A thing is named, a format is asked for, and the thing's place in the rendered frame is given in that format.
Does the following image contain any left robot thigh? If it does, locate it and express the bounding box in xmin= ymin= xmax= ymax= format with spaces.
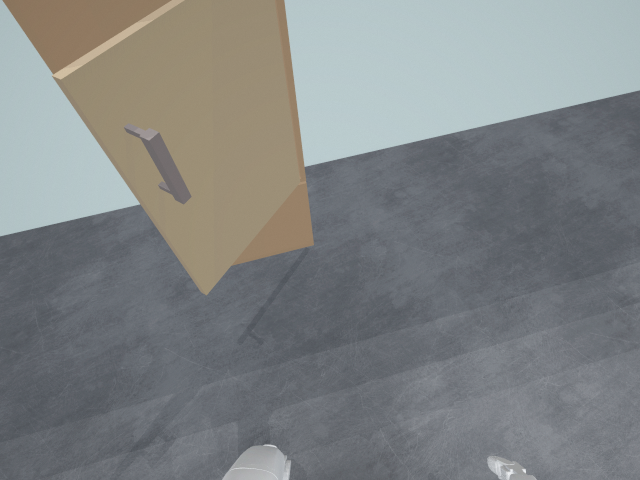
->
xmin=222 ymin=445 xmax=291 ymax=480

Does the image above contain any cupboard door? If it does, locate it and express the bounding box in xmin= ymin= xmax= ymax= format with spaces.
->
xmin=52 ymin=0 xmax=300 ymax=295

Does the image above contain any handle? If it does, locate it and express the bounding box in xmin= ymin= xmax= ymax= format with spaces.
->
xmin=124 ymin=123 xmax=192 ymax=204

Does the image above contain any right robot hand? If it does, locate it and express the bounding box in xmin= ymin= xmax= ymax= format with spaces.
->
xmin=487 ymin=456 xmax=537 ymax=480

